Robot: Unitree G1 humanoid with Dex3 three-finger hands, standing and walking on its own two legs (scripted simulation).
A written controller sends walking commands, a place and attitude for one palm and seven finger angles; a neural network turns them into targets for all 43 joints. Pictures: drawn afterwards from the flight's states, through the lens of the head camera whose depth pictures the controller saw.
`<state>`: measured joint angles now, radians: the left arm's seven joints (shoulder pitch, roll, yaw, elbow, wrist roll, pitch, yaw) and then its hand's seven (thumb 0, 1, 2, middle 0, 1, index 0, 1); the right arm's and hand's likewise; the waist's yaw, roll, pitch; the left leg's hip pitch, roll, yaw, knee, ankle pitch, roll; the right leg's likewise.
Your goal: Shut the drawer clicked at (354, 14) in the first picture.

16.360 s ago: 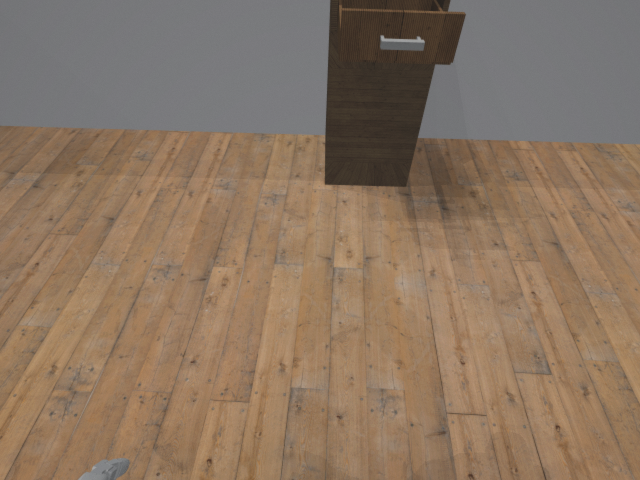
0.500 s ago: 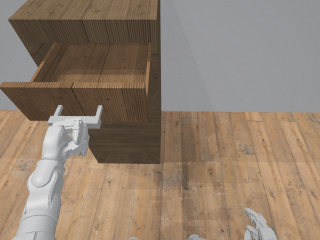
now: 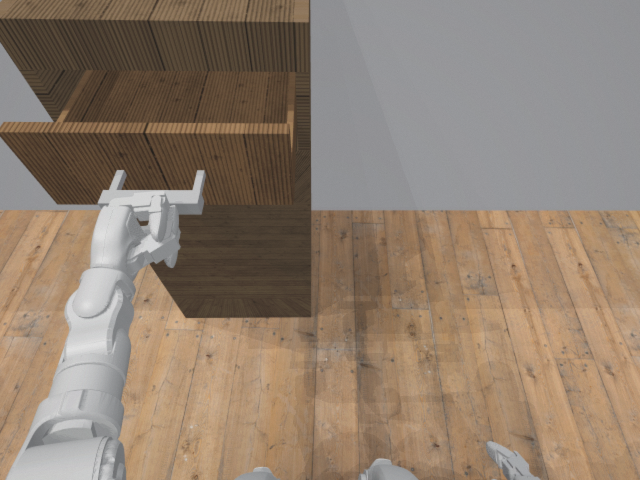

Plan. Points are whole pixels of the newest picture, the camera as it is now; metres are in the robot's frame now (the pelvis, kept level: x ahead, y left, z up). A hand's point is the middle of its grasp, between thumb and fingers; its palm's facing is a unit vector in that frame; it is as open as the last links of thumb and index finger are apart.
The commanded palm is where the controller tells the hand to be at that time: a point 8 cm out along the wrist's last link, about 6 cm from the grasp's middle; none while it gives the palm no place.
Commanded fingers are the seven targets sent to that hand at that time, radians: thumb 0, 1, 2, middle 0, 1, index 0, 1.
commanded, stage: push the drawer shut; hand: left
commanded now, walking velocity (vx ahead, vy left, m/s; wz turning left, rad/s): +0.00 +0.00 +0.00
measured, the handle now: (156, 189) +0.47 +0.23 +0.07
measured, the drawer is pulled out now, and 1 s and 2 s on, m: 0.13 0.01 0.00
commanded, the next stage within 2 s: pull the fist back off the drawer in 1.52 s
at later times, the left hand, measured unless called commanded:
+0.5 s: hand (181, 201) +0.45 +0.19 +0.07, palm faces +0.02 -1.00 -0.04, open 3.0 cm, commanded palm +0.43 +0.24 +0.07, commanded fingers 0.00 0.90 0.90 -1.40 -1.60 -1.40 -1.60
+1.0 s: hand (190, 165) +0.51 +0.19 +0.07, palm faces +0.02 -1.00 -0.03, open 3.1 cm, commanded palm +0.50 +0.25 +0.07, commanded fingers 0.00 0.90 0.90 -1.40 -1.60 -1.40 -1.60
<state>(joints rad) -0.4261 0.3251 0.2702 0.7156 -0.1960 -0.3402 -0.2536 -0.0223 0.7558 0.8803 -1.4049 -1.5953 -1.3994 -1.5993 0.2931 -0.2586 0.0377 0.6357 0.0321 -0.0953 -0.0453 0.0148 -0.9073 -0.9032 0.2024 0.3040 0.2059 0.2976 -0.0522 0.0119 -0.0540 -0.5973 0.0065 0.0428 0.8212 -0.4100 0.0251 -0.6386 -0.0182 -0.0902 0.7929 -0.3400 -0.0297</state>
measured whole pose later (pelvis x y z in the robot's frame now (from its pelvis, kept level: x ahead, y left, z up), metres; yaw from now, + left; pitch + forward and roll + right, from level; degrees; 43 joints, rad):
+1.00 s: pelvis +0.00 +0.01 -0.02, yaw -2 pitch +19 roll -2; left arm -0.91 0.54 0.43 1.20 -0.07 -0.39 -0.23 0.01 0.76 0.88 -1.40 -1.60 -1.40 -1.60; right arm 0.40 -0.28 0.04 0.64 -0.01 0.02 -0.01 0.01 -0.91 -0.90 0.20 0.30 0.21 0.30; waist -0.18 0.01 -0.08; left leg -0.82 0.03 0.05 0.92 -0.44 0.03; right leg -0.85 0.01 -0.08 0.85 -0.34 -0.02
